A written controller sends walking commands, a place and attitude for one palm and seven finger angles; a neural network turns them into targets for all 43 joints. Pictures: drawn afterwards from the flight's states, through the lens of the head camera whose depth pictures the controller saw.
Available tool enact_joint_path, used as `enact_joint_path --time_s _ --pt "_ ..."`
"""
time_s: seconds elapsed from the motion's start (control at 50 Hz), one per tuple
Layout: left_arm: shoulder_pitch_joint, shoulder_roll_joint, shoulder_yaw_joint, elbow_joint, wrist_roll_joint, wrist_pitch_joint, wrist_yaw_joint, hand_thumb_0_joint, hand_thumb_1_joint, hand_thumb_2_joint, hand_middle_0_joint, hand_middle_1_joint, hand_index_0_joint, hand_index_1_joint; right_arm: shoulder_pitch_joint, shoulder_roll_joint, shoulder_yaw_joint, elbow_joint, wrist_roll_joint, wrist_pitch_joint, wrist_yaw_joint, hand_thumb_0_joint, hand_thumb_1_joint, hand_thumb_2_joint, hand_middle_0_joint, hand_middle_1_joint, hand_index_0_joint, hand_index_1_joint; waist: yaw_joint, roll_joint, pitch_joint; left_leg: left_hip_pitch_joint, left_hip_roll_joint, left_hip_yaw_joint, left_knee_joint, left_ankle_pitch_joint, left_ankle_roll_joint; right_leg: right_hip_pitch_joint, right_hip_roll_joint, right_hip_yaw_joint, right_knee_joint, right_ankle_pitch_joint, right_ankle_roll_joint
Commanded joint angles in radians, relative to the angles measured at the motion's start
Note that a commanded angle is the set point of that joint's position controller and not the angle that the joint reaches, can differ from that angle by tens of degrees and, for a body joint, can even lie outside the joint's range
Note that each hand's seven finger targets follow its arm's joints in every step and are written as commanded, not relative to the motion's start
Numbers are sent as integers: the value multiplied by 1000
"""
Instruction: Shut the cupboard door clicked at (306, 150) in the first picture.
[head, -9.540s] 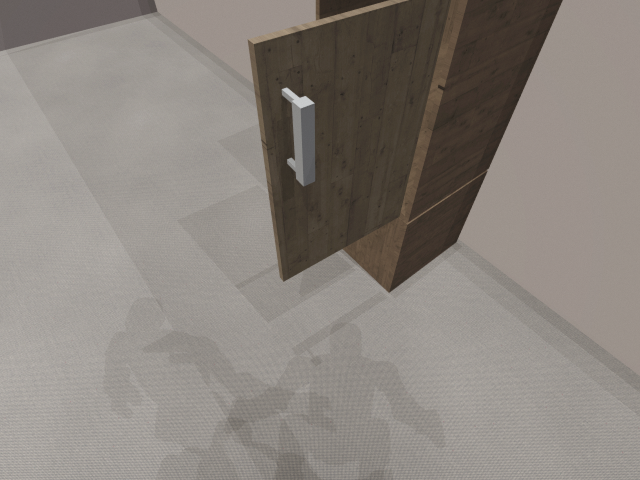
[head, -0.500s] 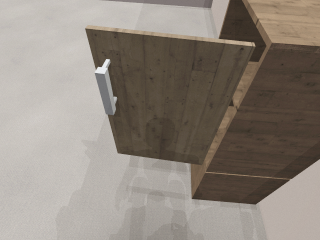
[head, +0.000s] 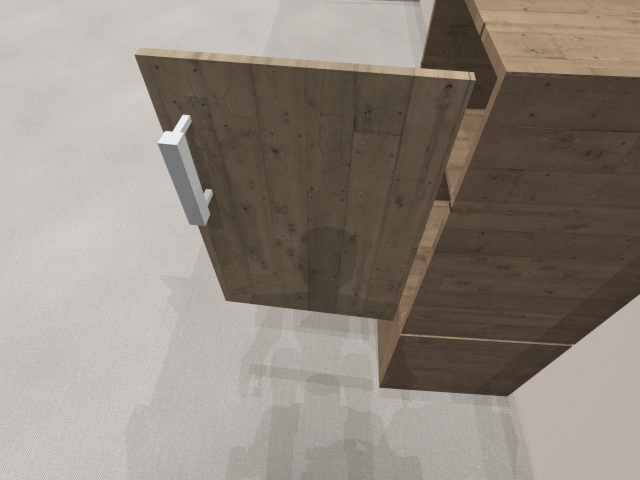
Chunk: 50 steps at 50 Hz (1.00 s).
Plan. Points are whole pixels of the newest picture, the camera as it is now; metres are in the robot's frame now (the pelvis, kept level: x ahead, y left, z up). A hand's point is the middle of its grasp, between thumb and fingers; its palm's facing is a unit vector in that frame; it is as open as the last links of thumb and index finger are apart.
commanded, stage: come to a stop and stand still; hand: left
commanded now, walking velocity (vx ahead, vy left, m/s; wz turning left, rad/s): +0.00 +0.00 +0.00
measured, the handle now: (192, 172) +0.49 +0.22 +0.09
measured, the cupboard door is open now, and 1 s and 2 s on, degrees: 86 86 86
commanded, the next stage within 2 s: look again from close up in 0.54 s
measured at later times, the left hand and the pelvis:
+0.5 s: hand out of the picture +0.02 +0.22 -0.17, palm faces +0.00 -0.96 -0.28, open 7.4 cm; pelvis -0.01 +0.03 +0.00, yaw -1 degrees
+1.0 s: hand out of the picture +0.03 +0.18 -0.17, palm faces -0.03 -0.97 -0.23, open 7.4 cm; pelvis +0.00 +0.00 +0.00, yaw -2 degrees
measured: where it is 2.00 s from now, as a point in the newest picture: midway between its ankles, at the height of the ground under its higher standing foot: outside the picture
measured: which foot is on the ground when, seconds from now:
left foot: up 0.00-0.04, down 0.06-1.00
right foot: down 0.00-1.00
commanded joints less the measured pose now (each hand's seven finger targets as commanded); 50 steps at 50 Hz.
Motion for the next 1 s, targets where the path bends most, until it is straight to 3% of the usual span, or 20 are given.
enact_joint_path --time_s 0.0,0.02,0.04,0.06,0.08,0.1,0.12,0.16,0.18,0.2,0.22,0.24,0.28,0.32,0.36,0.42,0.44,0.5,0.68,0.98 --pt "41 165 28 -17 -15 -31 6 0 900 900 -200 -300 -200 -300 83 -20 14 -15 1 -49 -6 0 -900 -900 200 300 200 300 -13 -78 -128 164 11 1 -429 258 -2 126 -193 172 -19 550 -76" --pt "52 138 21 -16 -24 -30 2 0 900 900 -200 -300 -200 -300 86 -57 15 -10 -4 -64 -11 0 -900 -900 200 300 200 300 -2 5 -136 236 92 -76 -444 435 29 63 -139 139 -1 424 -27" --pt "66 103 14 -12 -25 -29 -1 0 900 900 -200 -300 -200 -300 69 -87 10 -13 -8 -72 -17 0 -900 -900 200 300 200 300 19 91 -140 235 185 -164 -429 545 70 35 -90 105 -12 274 6" --pt "61 89 9 -7 -24 -25 2 0 900 900 -200 -300 -200 -300 39 -110 14 -18 -12 -68 -19 0 -900 -900 200 300 200 300 29 108 -105 166 219 -164 -429 540 96 67 -77 82 -54 171 23" --pt "50 87 6 0 -18 -23 1 0 900 900 -200 -300 -200 -300 31 -107 20 -16 -14 -66 -23 0 -900 -900 200 300 200 300 28 63 -83 132 197 -142 -425 488 87 88 -74 81 -85 173 23" --pt "30 95 9 16 -15 -18 0 0 900 900 -200 -300 -200 -300 35 -86 25 1 -14 -70 -24 0 -900 -900 200 300 200 300 21 107 -61 142 158 -125 -431 549 67 84 -84 78 -65 249 14" --pt "27 102 7 21 -18 -14 -1 0 900 900 -200 -300 -200 -300 53 -83 29 11 -10 -68 -25 0 -900 -900 200 300 200 300 16 137 -55 139 156 -124 -459 502 62 94 -80 71 -68 189 13" --pt "39 97 4 37 -17 -16 -3 0 900 900 -200 -300 -200 -300 64 -72 33 24 -10 -71 -27 0 -900 -900 200 300 200 300 19 123 -40 142 146 -112 -461 488 57 101 -79 76 -92 203 7" --pt "156 106 -10 65 -7 -34 46 0 900 900 -200 -300 -200 -300 -15 -100 26 -44 7 -82 -13 0 -900 -900 200 300 200 300 53 151 -10 156 139 -27 -268 488 34 7 -136 117 -89 376 9" --pt "81 143 -11 23 -8 -46 39 0 900 900 -200 -300 -200 -300 71 -40 37 -58 -5 -78 -8 0 -900 -900 200 300 200 300 -16 147 -61 137 85 -57 -310 324 31 22 -142 158 -52 290 -29" --pt "49 132 -15 17 -10 -46 29 0 900 900 -200 -300 -200 -300 101 -40 43 -46 -8 -87 -9 0 -900 -900 200 300 200 300 -12 187 -40 131 100 -76 -359 362 46 1 -121 132 -32 216 -37" --pt "58 126 -14 16 -6 -51 24 0 900 900 -200 -300 -200 -300 131 -43 45 -50 -16 -95 -7 0 -900 -900 200 300 200 300 -8 185 -92 146 120 -88 -356 497 57 40 -92 97 -8 232 -37" --pt "76 108 -17 23 -7 -50 22 0 900 900 -200 -300 -200 -300 139 -74 44 -62 -12 -101 -12 0 -900 -900 200 300 200 300 -6 96 -120 179 137 -104 -359 600 72 59 -70 67 13 202 -25" --pt "72 93 -21 26 -9 -45 19 0 900 900 -200 -300 -200 -300 143 -92 44 -71 -9 -102 -17 0 -900 -900 200 300 200 300 -5 22 -72 167 138 -112 -379 572 81 40 -64 66 7 163 -19" --pt "62 100 -19 25 -9 -40 16 0 900 900 -200 -300 -200 -300 134 -98 46 -72 -12 -103 -18 0 -900 -900 200 300 200 300 1 33 -12 138 131 -113 -411 535 83 25 -61 71 8 132 -19" --pt "59 111 -20 28 -10 -37 11 0 900 900 -200 -300 -200 -300 118 -108 49 -70 -10 -100 -14 0 -900 -900 200 300 200 300 1 -28 44 114 116 -115 -458 341 84 -8 -70 95 -29 88 -16" --pt "56 113 -20 31 -10 -37 9 0 900 900 -200 -300 -200 -300 119 -102 51 -64 -12 -101 -13 0 -900 -900 200 300 200 300 2 -3 44 112 110 -116 -473 322 86 -3 -72 96 -31 89 -17" --pt "62 125 -21 33 -11 -37 7 0 900 900 -200 -300 -200 -300 109 -114 54 -51 -11 -100 -9 0 -900 -900 200 300 200 300 5 -23 47 116 106 -107 -492 251 85 -7 -76 112 -48 79 -16" --pt "51 158 -20 47 -13 -48 6 0 900 900 -200 -300 -200 -300 110 -120 59 -5 -8 -107 -9 0 -900 -900 200 300 200 300 2 -21 -30 189 98 -71 -465 360 75 35 -99 132 -62 208 -19" --pt "37 162 -21 69 -13 -48 5 0 900 900 -200 -300 -200 -300 88 -109 62 43 -8 -101 -14 0 -900 -900 200 300 200 300 6 17 -15 207 107 -49 -465 386 57 54 -106 140 -93 284 -25"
